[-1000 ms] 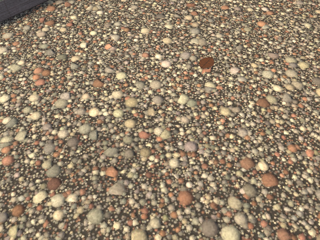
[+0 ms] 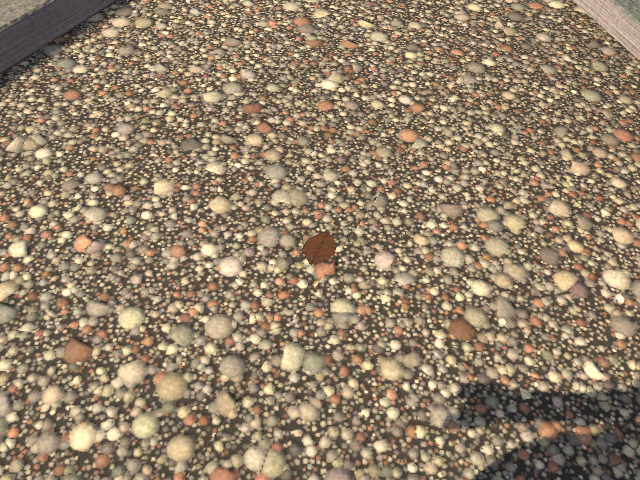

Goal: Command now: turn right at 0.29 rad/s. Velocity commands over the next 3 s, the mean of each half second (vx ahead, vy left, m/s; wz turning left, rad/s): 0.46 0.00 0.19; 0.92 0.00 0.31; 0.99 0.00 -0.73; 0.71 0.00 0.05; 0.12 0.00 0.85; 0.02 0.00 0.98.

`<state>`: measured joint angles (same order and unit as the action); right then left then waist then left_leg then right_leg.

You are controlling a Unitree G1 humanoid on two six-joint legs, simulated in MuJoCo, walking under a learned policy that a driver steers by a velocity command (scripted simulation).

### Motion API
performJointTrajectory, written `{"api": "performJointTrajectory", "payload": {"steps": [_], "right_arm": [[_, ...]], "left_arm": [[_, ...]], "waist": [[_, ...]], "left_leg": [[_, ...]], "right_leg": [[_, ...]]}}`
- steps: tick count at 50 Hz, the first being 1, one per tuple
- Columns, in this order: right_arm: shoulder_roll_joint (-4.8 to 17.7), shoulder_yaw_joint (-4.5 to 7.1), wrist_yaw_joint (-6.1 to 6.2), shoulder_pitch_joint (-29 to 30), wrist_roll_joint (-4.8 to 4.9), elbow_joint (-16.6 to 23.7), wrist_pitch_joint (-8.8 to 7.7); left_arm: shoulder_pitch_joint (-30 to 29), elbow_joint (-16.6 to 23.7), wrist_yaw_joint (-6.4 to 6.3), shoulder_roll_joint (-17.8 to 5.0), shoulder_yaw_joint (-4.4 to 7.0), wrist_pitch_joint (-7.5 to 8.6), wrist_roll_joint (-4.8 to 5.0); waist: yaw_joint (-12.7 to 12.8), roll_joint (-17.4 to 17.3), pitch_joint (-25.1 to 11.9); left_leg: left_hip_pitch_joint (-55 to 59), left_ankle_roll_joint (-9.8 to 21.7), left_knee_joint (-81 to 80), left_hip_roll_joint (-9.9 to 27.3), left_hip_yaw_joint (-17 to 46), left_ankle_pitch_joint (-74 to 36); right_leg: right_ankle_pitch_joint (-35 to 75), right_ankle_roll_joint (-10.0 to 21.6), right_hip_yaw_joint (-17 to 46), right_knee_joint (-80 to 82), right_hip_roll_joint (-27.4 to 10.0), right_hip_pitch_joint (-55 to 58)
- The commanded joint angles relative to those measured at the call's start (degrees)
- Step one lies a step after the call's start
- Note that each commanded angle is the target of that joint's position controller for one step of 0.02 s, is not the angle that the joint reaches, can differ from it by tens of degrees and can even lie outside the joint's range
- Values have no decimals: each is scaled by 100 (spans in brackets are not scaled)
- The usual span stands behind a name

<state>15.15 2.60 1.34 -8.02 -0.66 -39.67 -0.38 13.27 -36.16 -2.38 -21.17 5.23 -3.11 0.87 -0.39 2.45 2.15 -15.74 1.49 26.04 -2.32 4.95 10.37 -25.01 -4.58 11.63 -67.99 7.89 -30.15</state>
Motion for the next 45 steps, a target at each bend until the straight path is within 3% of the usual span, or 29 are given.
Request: {"api": "performJointTrajectory", "payload": {"steps": [1,4,5,7,9,11,12,13,14,15,16,17,19,20,24,28,30,31,32,33,34,35,36,37,38,39,41,43,45], "right_arm": [[637,80,21,9,-4,312,-9],[711,87,22,-70,26,228,-1],[673,69,9,-138,31,188,2],[1204,227,2,-434,150,105,62],[1218,217,-1,-600,224,66,60],[1124,192,6,-480,336,81,45],[911,148,5,-215,338,215,-9],[331,6,-54,146,343,417,-130],[131,-36,-125,296,419,738,-336],[429,29,-146,480,474,847,-454],[669,160,-249,622,-170,670,-258],[707,227,-339,369,-217,548,-153],[722,268,-518,21,-210,377,-11],[655,253,-576,2,-178,370,28],[563,193,-682,541,-141,579,84],[384,35,-813,1303,-169,889,69],[284,-33,-775,1304,-131,962,78],[384,-2,-720,1090,-113,919,76],[520,54,-665,513,-109,784,51],[711,156,-604,-564,-83,483,15],[1012,313,-509,-1862,-140,50,-30],[1619,501,-385,-1910,-227,-101,7],[1909,571,-349,-1840,-101,47,18],[1732,545,-298,-1778,-97,-18,30],[1652,518,-223,-1697,-121,-199,-18],[1336,433,-188,-1422,-155,-222,-110],[871,244,-186,-951,-133,-208,-291],[694,179,-228,-1061,-60,-358,-496],[705,174,-279,-1251,-36,-483,-608]], "left_arm": [[71,334,-50,-193,-3,80,40],[-47,324,-51,-46,-89,91,-2],[52,279,-17,73,-152,97,-18],[-59,305,79,-58,-155,166,44],[-86,236,135,-160,-138,312,66],[369,-47,169,-2,-151,503,14],[935,-256,153,-86,-115,586,-32],[1771,-470,104,-290,-40,641,-53],[1779,-427,133,-774,101,678,-119],[1500,-380,130,-675,117,782,-185],[1141,-358,130,-488,9,690,-505],[829,-293,143,-314,-40,680,-454],[758,-327,136,-140,-121,730,-309],[781,-368,166,-109,-132,764,-284],[1111,-652,213,-45,-146,866,-329],[1377,-979,149,-114,-153,900,-320],[1391,-1092,115,-287,-144,890,-319],[1421,-1130,84,-422,-122,863,-313],[1456,-1174,60,-607,-89,789,-334],[1350,-1161,44,-806,-43,712,-363],[1167,-1085,47,-820,-56,707,-341],[1562,-864,193,-128,-233,749,-236],[1369,-550,275,1,-283,855,-174],[196,-291,264,-315,-208,922,-170],[171,-221,266,-163,-269,972,-80],[334,-385,274,-73,-310,952,-111],[944,-704,356,115,-358,712,-232],[785,-800,438,201,-351,500,-214],[175,-703,478,219,-330,451,-113]], "waist": [[-9,-1000,-415],[-55,-1213,-567],[-49,-1242,-799],[-252,-1755,-518],[-218,-1603,-137],[194,-1109,193],[517,-899,112],[894,-4,-214],[848,841,-72],[779,754,191],[697,468,406],[482,510,497],[326,642,341],[285,582,348],[334,383,734],[482,225,1034],[334,278,830],[154,377,540],[-201,514,99],[-717,686,-492],[-1335,463,-1115],[-856,-863,-1576],[-665,-1243,-2326],[-950,-361,-1702],[-642,-308,-903],[-352,88,-501],[189,-124,-150],[232,-251,287],[58,-301,726]], "left_leg": [[930,1125,-618,1211,1127,-1680],[1175,1115,-575,1220,1087,-1534],[1047,1040,-782,1129,1018,-143],[578,1085,-1295,1220,1400,1967],[43,1078,-1491,1337,1793,2614],[-604,903,-1389,1030,1787,2603],[-1438,581,-947,707,1564,2265],[-2739,211,784,185,895,2047],[-4058,71,1898,-107,209,1715],[-4502,76,2755,366,427,1439],[-4352,121,3033,225,268,1058],[-4177,54,3253,254,239,682],[-3780,6,3900,327,-27,235],[-3716,-4,4110,366,-114,56],[-3913,82,3868,507,-335,-410],[-3419,466,2543,584,-1183,-473],[-2535,819,1905,281,-1640,-156],[-2042,933,1793,-22,-1831,7],[-1319,1065,1762,-307,-1836,379],[-132,1211,1806,-540,-1679,837],[1712,1376,1250,-589,-1173,751],[3645,1684,637,725,1032,2606],[4100,2095,-592,1980,4122,3835],[3585,1757,-1017,1783,3821,3000],[2718,1638,-1144,1788,3168,2218],[1868,1447,-1196,1653,2473,1712],[506,1217,-1530,1305,1434,1403],[119,992,-1980,1150,839,1176],[153,560,-2302,902,32,247]], "right_leg": [[50,-184,-252,-21,-188,-412],[13,-238,-457,1242,-530,94],[49,-206,-691,1871,-710,585],[-346,-78,-1247,2423,-562,949],[-257,279,-1236,3413,-571,1454],[937,703,-1344,5041,-558,2464],[1289,889,-1117,5282,-876,3565],[668,1048,-99,5355,-1955,4887],[-784,1540,1477,5503,-3106,4869],[-1625,1849,1985,5817,-3421,4404],[-1745,1496,1428,6103,-3052,4081],[-1071,1236,794,6134,-2712,3826],[-48,1038,-238,6165,-2306,3429],[230,1010,-569,6217,-2224,3232],[875,978,-1421,6424,-2194,3076],[2167,913,-2200,6603,-2205,3272],[5143,822,-2637,6040,-2222,3478],[7083,787,-2716,5481,-2266,3689],[8357,820,-2701,4567,-2402,3794],[8847,910,-2633,3301,-2546,3528],[7977,901,-2613,1642,-2448,2554],[3188,711,-2553,-495,-1714,273],[-98,629,-1602,-2011,-803,-851],[658,714,-853,-2142,-1016,-1380],[931,777,-915,-1856,-1266,-1416],[1064,835,-906,-1323,-1547,-1124],[1114,835,-752,-670,-1767,-252],[1248,793,-700,-246,-1818,-388],[1981,821,-681,454,-1666,-901]]}}
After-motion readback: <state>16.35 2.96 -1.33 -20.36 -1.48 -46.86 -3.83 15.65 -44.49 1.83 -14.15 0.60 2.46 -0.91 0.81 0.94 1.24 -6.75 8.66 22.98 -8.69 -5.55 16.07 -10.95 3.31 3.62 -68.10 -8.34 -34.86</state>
